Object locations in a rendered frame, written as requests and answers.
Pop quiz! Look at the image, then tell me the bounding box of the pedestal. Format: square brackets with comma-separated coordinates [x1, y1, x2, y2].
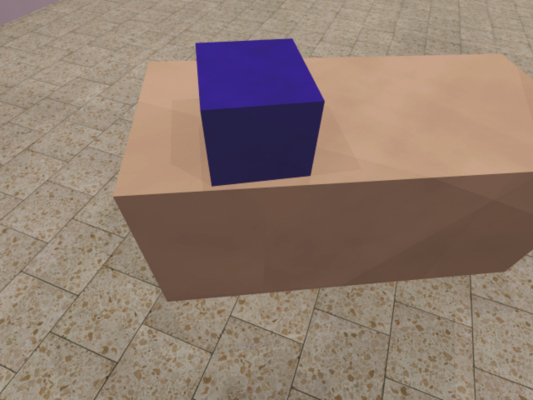
[113, 53, 533, 302]

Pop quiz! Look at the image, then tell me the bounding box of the carton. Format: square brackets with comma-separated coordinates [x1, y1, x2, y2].
[196, 38, 325, 187]

